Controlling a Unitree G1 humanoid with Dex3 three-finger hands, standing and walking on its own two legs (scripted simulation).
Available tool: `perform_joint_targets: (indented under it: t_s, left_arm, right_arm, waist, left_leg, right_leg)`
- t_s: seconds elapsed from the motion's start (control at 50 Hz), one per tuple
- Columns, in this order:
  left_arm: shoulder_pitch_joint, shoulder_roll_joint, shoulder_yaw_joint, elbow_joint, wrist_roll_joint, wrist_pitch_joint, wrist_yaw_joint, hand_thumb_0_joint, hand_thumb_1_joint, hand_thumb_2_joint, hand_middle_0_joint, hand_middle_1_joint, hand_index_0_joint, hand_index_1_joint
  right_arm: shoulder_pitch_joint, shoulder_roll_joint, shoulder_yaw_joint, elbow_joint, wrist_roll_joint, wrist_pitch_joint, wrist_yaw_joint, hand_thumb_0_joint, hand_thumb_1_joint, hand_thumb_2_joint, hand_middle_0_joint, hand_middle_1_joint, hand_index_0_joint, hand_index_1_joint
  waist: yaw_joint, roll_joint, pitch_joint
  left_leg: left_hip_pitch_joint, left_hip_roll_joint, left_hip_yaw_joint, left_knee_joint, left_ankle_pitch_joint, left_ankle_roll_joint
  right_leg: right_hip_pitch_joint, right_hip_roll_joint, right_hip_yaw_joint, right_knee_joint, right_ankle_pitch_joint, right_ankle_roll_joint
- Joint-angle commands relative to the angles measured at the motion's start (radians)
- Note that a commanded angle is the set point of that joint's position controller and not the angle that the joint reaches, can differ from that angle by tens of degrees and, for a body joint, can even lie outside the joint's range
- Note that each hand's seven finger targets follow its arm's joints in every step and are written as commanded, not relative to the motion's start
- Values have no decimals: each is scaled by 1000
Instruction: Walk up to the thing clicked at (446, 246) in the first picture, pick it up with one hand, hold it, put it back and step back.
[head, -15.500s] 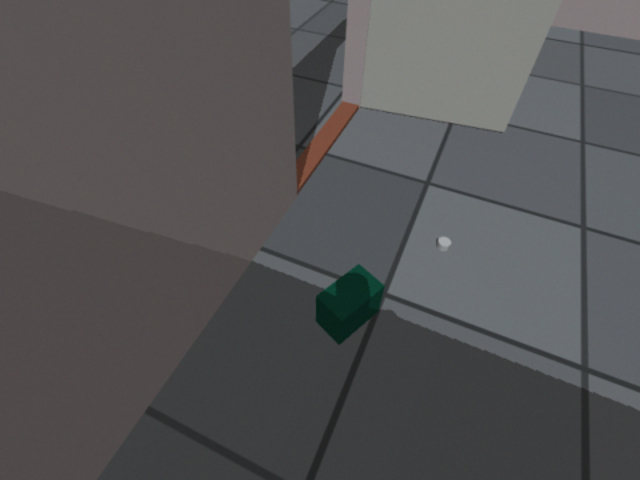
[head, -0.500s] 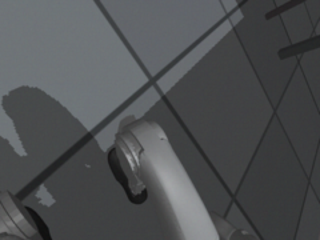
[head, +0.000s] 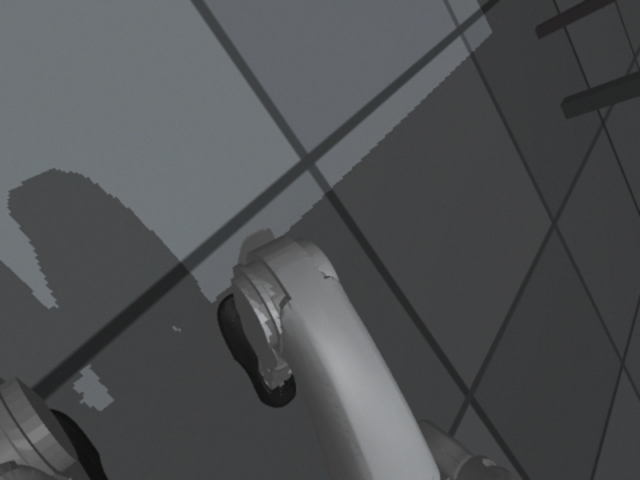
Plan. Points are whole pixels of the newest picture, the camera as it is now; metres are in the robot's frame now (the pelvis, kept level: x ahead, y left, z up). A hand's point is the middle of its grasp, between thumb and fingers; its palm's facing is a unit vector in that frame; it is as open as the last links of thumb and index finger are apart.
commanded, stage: close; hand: left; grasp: from above
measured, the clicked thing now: out of the picture +0.51 +0.31 -0.30
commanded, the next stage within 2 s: settle in 0.50 s
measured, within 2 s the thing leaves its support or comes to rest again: leaves its support in 0.88 s
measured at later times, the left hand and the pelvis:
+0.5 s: hand out of the picture +0.49 +0.31 -0.25, palm faces -0.42 -0.15 -0.90, open 7.7 cm; pelvis +0.00 +0.00 +0.00, yaw +0 degrees
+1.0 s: hand out of the picture +0.50 +0.33 -0.23, palm faces -0.37 -0.14 -0.92, open 7.4 cm; pelvis +0.00 +0.00 +0.00, yaw +0 degrees
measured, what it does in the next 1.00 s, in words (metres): stands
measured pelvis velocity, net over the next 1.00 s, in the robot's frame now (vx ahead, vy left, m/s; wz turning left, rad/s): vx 0.00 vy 0.00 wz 0.00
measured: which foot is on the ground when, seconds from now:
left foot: down 0.00-1.00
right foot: down 0.00-1.00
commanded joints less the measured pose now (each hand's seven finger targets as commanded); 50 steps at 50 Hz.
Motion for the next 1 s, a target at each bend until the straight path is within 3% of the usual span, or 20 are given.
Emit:
perform_joint_targets:
  t_s: [0.0, 0.02, 0.08, 0.12, 0.16, 0.22, 0.3, 0.34, 0.38, 0.42, 0.52, 0.54, 0.56, 0.66, 0.78, 0.86, 0.92, 0.94, 0.98]
  left_arm:
    - [-261, 212, 22, -140, 4, -4, 55, 0, 188, 580, -529, -804, -593, -737]
    - [-265, 204, 19, -146, 7, -2, 57, 0, 193, 548, -532, -787, -599, -717]
    - [-253, 185, 12, -125, 0, 11, 57, 0, 255, 527, -576, -761, -645, -691]
    - [-265, 221, 35, -132, 8, 19, 59, 0, 287, 496, -603, -743, -674, -669]
    - [-262, 220, 44, -123, 14, 25, 55, 0, 339, 487, -642, -731, -714, -656]
    - [-258, 192, 29, -112, 4, 28, 35, 0, 416, 470, -698, -719, -774, -641]
    - [-243, 216, 34, -132, 5, 17, 15, 0, 525, 413, -762, -702, -853, -608]
    - [-251, 227, 37, -148, 9, 7, 12, 0, 585, 406, -804, -698, -899, -601]
    - [-243, 197, 21, -135, 5, 3, 6, 0, 646, 408, -851, -692, -946, -595]
    - [-253, 222, 24, -136, 8, -4, 10, 0, 685, 427, -904, -662, -985, -579]
    - [-250, 183, 1, -129, 12, -5, 11, 0, 801, 457, -1001, -650, -1077, -572]
    - [-257, 203, 8, -129, 17, -6, 16, 0, 812, 463, -1024, -628, -1091, -559]
    - [-255, 181, -2, -125, 9, -5, 12, 0, 839, 441, -1035, -631, -1109, -555]
    - [-256, 192, 10, -143, 11, 7, 11, 0, 830, 433, -1095, -577, -1164, -509]
    - [-285, 223, 47, -217, 20, 23, -4, 0, 851, 437, -1143, -525, -1194, -475]
    - [-295, 237, 83, -306, 20, 35, -26, 0, 861, 430, -1147, -519, -1198, -469]
    - [-286, 194, 79, -349, 21, 50, -56, 0, 890, 440, -1170, -506, -1218, -460]
    - [-262, 201, 94, -368, 14, 57, -62, 0, 889, 447, -1170, -512, -1218, -465]
    - [-214, 134, 64, -362, 4, 73, -90, 0, 895, 444, -1172, -514, -1221, -466]
  right_arm:
    - [213, -335, -87, 33, 5, 5, -9, 0, -897, -901, 200, 299, 200, 299]
    - [213, -345, -101, 39, 4, 1, -11, 0, -897, -901, 200, 299, 200, 299]
    - [200, -330, -87, 31, 5, -4, -4, 0, -897, -901, 200, 299, 199, 299]
    - [213, -346, -104, 37, 6, 1, -9, 0, -899, -901, 200, 299, 199, 299]
    - [221, -339, -99, 43, 2, 7, -8, 0, -898, -901, 200, 299, 199, 299]
    - [207, -341, -99, 31, 6, 5, -8, 0, -898, -901, 200, 299, 199, 299]
    - [215, -340, -92, 30, 6, 11, -11, 0, -898, -900, 200, 299, 199, 299]
    - [214, -343, -95, 32, 7, 17, -15, 0, -899, -900, 200, 299, 199, 299]
    - [214, -340, -93, 24, 5, 18, -12, 0, -899, -901, 200, 299, 199, 299]
    - [210, -344, -95, 22, 6, 23, -19, 0, -900, -901, 200, 299, 199, 299]
    - [208, -336, -91, 26, 3, 25, -20, 0, -900, -900, 200, 299, 199, 299]
    - [216, -337, -87, 28, 2, 28, -22, 0, -899, -901, 200, 299, 199, 299]
    - [206, -334, -87, 20, 8, 23, -21, 0, -900, -901, 200, 299, 199, 299]
    - [220, -337, -88, 30, 4, 25, -18, 0, -908, -902, 200, 300, 200, 300]
    - [236, -337, -109, 30, 7, 38, -18, 0, -909, -903, 200, 300, 200, 300]
    - [241, -339, -137, 25, 16, 45, -20, 0, -909, -902, 200, 299, 199, 299]
    - [257, -324, -158, 27, 25, 52, -12, 0, -907, -901, 200, 299, 199, 299]
    - [258, -327, -173, 21, 30, 59, -14, 0, -906, -901, 200, 299, 199, 299]
    - [265, -323, -200, 22, 39, 71, -13, 0, -906, -901, 200, 299, 199, 299]
  waist:
    - [-75, 569, -654]
    - [-73, 593, -655]
    - [-82, 576, -629]
    - [-77, 593, -648]
    - [-77, 591, -653]
    - [-82, 585, -617]
    - [-77, 564, -635]
    - [-72, 584, -649]
    - [-79, 564, -628]
    - [-75, 565, -626]
    - [-80, 548, -624]
    - [-84, 559, -639]
    - [-85, 559, -599]
    - [-82, 578, -625]
    - [-67, 645, -680]
    - [-36, 668, -736]
    - [-30, 672, -754]
    - [-6, 686, -794]
    - [0, 678, -810]
  left_leg:
    - [505, 41, 143, -240, 233, 29]
    - [519, 41, 144, -243, 229, 26]
    - [506, 41, 145, -240, 216, 27]
    - [508, 41, 146, -253, 213, 27]
    - [511, 44, 139, -250, 232, 25]
    - [495, 40, 139, -242, 211, 24]
    - [500, 40, 139, -239, 222, 26]
    - [517, 43, 133, -245, 236, 22]
    - [506, 41, 133, -238, 227, 23]
    - [491, 38, 134, -251, 191, 24]
    - [493, 40, 132, -240, 213, 25]
    - [494, 41, 131, -247, 214, 25]
    - [482, 37, 135, -241, 204, 27]
    - [509, 43, 130, -241, 247, 20]
    - [553, 42, 133, -256, 249, 13]
    - [567, 36, 146, -252, 269, 10]
    - [574, 31, 155, -249, 292, 10]
    - [588, 30, 157, -267, 290, 9]
    - [591, 25, 167, -276, 289, 11]
  right_leg:
    - [392, 25, -165, -188, 303, -92]
    - [374, 25, -165, -184, 297, -95]
    - [365, 24, -168, -186, 285, -94]
    - [374, 25, -161, -193, 285, -97]
    - [367, 24, -167, -185, 292, -98]
    - [335, 19, -168, -184, 267, -102]
    - [360, 19, -165, -188, 273, -98]
    - [361, 19, -167, -186, 277, -102]
    - [347, 18, -171, -182, 271, -100]
    - [356, 20, -168, -191, 246, -102]
    - [345, 23, -171, -186, 269, -99]
    - [363, 23, -170, -189, 273, -98]
    - [338, 18, -167, -188, 266, -98]
    - [345, 16, -169, -184, 294, -100]
    - [340, 13, -165, -184, 286, -109]
    - [334, 10, -159, -185, 290, -118]
    - [324, 8, -153, -183, 302, -122]
    - [342, 9, -150, -191, 297, -125]
    - [339, 11, -142, -192, 295, -126]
